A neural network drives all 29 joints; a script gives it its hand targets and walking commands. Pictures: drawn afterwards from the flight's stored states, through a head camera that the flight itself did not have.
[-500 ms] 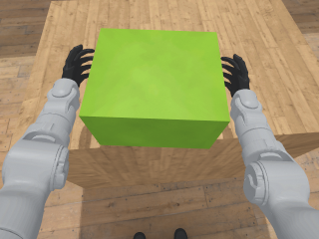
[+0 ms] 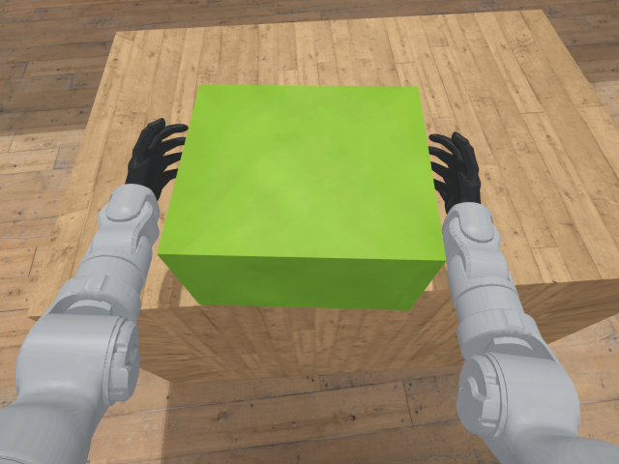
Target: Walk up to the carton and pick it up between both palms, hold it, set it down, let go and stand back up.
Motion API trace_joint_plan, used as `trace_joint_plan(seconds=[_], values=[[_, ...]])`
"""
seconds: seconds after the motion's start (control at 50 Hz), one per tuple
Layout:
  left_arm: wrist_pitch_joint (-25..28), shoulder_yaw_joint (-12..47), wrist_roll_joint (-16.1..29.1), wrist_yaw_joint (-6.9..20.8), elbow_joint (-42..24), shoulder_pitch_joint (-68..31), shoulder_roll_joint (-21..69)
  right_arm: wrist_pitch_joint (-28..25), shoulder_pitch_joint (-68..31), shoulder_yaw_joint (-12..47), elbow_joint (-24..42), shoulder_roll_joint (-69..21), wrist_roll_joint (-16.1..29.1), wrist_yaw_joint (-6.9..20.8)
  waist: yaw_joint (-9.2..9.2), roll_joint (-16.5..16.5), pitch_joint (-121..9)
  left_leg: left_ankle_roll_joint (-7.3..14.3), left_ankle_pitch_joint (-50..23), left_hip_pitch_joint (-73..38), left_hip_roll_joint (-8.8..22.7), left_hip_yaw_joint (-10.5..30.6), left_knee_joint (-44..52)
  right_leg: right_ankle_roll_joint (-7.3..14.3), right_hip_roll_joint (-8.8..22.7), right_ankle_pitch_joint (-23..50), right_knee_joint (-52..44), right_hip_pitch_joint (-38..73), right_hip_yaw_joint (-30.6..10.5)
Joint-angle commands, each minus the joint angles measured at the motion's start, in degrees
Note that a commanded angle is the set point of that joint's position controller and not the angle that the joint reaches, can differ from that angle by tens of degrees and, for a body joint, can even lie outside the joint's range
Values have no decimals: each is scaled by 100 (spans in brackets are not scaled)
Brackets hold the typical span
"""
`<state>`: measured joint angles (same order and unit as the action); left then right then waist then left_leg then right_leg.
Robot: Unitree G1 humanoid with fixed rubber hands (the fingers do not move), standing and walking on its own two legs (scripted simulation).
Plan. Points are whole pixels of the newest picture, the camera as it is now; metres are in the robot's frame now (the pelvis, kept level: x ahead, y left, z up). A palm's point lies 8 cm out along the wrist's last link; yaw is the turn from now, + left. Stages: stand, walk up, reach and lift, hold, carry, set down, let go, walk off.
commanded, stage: reach and lift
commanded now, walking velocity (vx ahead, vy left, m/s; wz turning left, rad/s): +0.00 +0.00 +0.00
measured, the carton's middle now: (305, 198) +0.47 -0.02 +0.00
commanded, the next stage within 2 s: none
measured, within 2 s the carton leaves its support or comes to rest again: leaves its support in 0.42 s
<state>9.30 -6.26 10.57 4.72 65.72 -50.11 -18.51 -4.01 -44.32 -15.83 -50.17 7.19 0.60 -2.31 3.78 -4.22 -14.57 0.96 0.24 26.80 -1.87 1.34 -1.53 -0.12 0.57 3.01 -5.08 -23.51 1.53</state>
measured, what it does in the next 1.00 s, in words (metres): stands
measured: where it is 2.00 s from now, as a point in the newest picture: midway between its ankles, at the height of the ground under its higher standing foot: outside the picture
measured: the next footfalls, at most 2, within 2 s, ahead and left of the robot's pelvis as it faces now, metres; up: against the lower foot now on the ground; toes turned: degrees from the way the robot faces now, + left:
none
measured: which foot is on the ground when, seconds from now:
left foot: down 0.00-1.00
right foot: down 0.00-1.00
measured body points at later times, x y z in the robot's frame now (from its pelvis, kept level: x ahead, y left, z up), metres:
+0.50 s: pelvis -0.01 -0.01 +0.01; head +0.04 -0.03 +0.45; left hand +0.43 +0.17 +0.08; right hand +0.39 -0.24 +0.07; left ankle -0.04 +0.10 -0.75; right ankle -0.04 -0.12 -0.75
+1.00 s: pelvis -0.03 +0.00 +0.01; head +0.00 -0.03 +0.46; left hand +0.40 +0.17 +0.12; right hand +0.36 -0.24 +0.10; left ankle -0.04 +0.10 -0.75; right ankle -0.04 -0.12 -0.75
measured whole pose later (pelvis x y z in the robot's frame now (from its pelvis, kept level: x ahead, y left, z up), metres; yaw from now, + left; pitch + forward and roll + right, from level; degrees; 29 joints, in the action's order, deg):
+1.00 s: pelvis -0.03 +0.00 +0.01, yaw -1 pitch +13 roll +0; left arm -13.1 -13.7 0.3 4.5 35.1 -34.1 -10.1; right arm 15.0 -31.0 -11.3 -27.7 8.8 0.2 -1.1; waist 2.1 -3.1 -11.3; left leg 0.9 0.1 13.9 -1.2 0.3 -1.3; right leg 0.1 0.0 3.3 -4.7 -11.3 0.3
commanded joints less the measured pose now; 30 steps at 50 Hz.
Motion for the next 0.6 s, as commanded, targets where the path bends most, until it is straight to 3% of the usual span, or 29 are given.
trace_joint_plan(seconds=[0.0,0.18,0.28,0.42,0.58], values=[[76,1235,-260,771,-1242,-1892,3008,74,-2451,1793,785,-2456,-6,704,357,34,-3095,-416,-3641,-1877,197,-88,-912,70,-117,3071,789,2329,-290],[-187,1351,-215,733,-2076,-1712,3233,244,-2316,2494,1664,-2970,249,616,94,239,-3137,-288,-3310,-1284,106,-134,-865,-2,-49,4136,1320,3421,-344],[-407,1358,-249,698,-2595,-1739,3316,401,-2305,2804,2189,-3125,343,601,-60,357,-3204,-220,-3018,-1152,83,-137,-786,-58,-31,4303,1478,3794,-355],[-694,1430,-294,710,-3178,-1898,3455,652,-2312,2977,2660,-3159,448,609,-104,353,-3069,-168,-2530,-1405,47,-75,-728,-118,-69,3677,1409,3695,-353],[-1045,1199,-488,799,-3100,-1817,3300,1064,-1999,2428,2420,-2691,207,655,17,154,-1874,-239,-1250,-1668,103,28,-476,-109,-105,1700,836,2883,-324]])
